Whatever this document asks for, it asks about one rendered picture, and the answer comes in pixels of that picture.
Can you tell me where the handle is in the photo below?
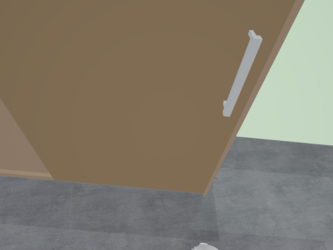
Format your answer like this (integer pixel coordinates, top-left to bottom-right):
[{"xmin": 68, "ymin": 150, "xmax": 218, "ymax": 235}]
[{"xmin": 223, "ymin": 30, "xmax": 263, "ymax": 117}]

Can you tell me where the wardrobe door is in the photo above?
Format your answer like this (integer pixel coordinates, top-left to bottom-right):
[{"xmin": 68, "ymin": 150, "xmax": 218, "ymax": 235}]
[
  {"xmin": 0, "ymin": 99, "xmax": 49, "ymax": 173},
  {"xmin": 0, "ymin": 0, "xmax": 296, "ymax": 193}
]

